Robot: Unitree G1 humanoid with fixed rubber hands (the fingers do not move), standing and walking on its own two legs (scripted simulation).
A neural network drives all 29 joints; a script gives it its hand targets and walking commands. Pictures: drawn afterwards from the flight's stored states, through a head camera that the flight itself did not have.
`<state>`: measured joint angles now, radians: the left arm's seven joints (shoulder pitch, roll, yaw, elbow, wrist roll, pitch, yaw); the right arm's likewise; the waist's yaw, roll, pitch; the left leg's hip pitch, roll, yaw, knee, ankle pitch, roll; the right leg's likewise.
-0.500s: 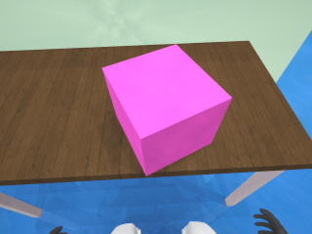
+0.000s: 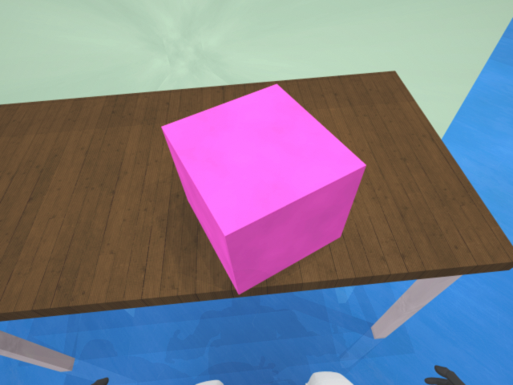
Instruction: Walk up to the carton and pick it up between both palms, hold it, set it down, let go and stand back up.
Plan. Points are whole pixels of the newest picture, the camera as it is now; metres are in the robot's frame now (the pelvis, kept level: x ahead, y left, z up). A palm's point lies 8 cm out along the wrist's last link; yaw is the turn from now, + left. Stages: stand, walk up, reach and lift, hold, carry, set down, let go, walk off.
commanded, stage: walk up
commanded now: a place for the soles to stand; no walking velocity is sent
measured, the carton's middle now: (258, 186) +0.42 +0.00 +0.04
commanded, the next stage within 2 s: reach and lift in 1.06 s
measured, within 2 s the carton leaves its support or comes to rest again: neither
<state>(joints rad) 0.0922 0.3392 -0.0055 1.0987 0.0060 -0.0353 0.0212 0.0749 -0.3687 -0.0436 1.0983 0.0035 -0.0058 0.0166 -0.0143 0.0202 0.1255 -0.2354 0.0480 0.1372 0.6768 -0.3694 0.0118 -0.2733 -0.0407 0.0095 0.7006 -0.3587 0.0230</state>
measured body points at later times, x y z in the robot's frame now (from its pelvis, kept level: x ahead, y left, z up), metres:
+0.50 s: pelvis -0.03 +0.00 +0.01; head -0.01 -0.02 +0.46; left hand +0.09 +0.28 -0.11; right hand +0.05 -0.31 -0.13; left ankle +0.00 +0.11 -0.72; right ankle +0.01 -0.13 -0.72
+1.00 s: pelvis -0.03 +0.00 +0.01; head -0.01 -0.01 +0.46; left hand +0.09 +0.29 -0.11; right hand +0.04 -0.31 -0.13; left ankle +0.00 +0.11 -0.72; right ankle +0.01 -0.13 -0.72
